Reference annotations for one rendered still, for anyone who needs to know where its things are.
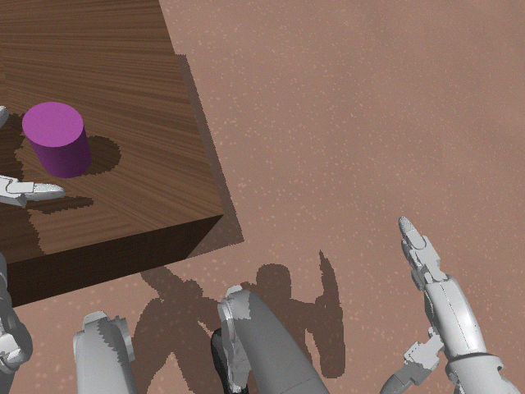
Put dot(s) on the can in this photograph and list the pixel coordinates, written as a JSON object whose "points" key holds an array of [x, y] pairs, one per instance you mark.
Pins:
{"points": [[57, 135]]}

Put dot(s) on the left robot hand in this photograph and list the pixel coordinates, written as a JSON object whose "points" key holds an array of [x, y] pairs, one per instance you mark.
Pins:
{"points": [[12, 191]]}

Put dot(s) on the right robot hand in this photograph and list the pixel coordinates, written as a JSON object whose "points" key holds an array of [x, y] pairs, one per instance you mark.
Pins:
{"points": [[454, 328]]}

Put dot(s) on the right robot foot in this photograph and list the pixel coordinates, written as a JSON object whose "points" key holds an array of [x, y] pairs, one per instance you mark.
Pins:
{"points": [[220, 362]]}

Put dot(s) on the right robot arm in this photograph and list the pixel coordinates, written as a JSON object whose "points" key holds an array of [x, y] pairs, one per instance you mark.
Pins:
{"points": [[478, 373]]}

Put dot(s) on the left robot arm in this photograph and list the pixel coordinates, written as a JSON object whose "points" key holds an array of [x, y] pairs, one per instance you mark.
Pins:
{"points": [[16, 345]]}

